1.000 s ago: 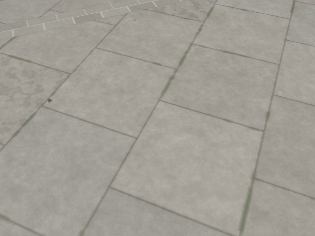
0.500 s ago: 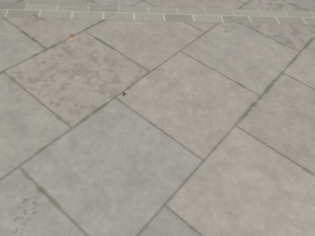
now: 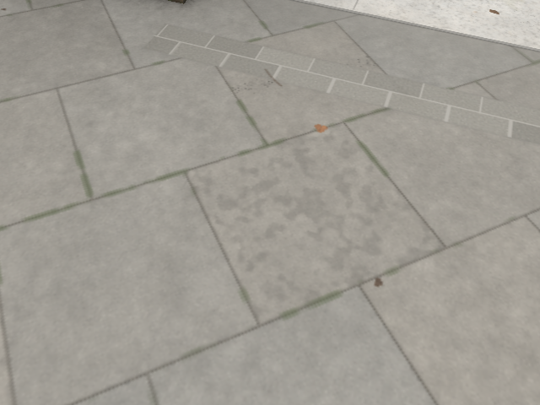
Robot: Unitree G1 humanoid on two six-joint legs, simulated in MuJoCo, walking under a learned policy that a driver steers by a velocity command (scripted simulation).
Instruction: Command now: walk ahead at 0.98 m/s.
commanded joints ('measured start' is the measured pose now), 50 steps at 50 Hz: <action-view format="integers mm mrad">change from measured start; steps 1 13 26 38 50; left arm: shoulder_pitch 55 210 -48 50 -104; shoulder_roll -10 107 -20 300 148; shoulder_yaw -23 -11 -45 63 17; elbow -16 0 -207 -289 -250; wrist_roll -10 -35 -32 20 -17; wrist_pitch -10 36 110 90 147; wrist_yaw -13 29 -7 -26 65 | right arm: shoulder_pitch -53 -165 -99 71 -122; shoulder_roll -5 -171 -107 -243 -120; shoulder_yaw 9 -45 -53 -34 -14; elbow -127 -222 -48 -155 -186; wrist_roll -10 3 -31 -17 -45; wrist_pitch -31 -70 -40 -54 54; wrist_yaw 5 0 -9 1 -43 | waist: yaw -54 -120 12 46 -47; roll -63 -122 25 -127 -69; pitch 4 -59 83 -524 -206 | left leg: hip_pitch -288 311 224 -261 -114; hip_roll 114 5 275 -39 13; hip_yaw -45 58 136 -93 -7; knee -79 -787 -1170 331 -364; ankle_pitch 19 260 304 -220 203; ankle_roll -6 -92 3 -158 -240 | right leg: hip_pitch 169 66 -507 666 -10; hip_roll -253 -180 -284 -403 -128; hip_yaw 485 316 117 847 350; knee -303 45 744 -87 -31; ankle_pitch -186 326 90 331 498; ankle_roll -219 -73 14 -400 -173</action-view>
